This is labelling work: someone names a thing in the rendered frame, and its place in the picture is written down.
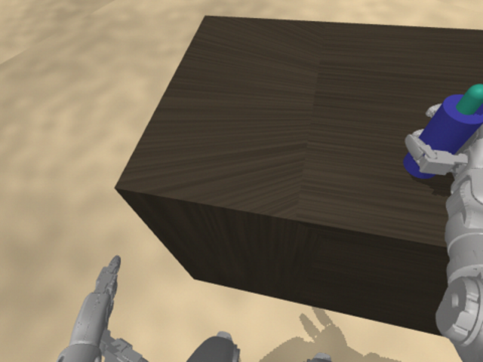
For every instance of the right robot arm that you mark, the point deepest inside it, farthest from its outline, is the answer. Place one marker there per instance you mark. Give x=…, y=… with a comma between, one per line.
x=460, y=314

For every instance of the right robot hand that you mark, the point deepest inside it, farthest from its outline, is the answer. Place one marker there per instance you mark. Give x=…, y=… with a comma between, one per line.
x=469, y=156

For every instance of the left robot hand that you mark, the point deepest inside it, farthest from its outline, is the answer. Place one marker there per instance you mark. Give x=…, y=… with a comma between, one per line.
x=92, y=322

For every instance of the left robot arm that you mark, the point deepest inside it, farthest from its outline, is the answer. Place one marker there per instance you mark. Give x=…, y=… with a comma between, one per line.
x=80, y=353

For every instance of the bottle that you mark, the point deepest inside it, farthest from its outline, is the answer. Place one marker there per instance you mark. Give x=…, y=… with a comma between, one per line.
x=455, y=121

